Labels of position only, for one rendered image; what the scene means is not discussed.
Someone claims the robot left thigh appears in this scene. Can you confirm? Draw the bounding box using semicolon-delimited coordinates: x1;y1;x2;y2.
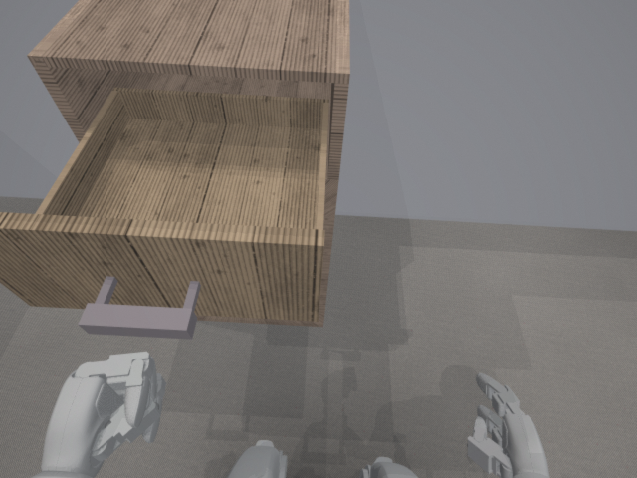
227;446;287;478

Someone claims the handle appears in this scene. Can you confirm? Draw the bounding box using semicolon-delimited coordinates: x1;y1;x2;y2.
78;276;201;340

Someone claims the right robot hand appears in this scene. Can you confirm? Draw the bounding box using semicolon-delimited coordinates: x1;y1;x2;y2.
468;373;550;478

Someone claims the drawer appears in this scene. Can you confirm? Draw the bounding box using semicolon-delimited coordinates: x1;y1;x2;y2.
0;88;329;322

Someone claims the left robot shin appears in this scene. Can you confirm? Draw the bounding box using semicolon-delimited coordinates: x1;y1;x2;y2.
255;440;275;448

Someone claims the cabinet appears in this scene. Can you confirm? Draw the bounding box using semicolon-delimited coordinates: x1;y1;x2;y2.
27;0;350;327

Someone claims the left robot hand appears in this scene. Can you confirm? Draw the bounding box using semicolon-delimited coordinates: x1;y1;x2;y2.
41;352;166;478

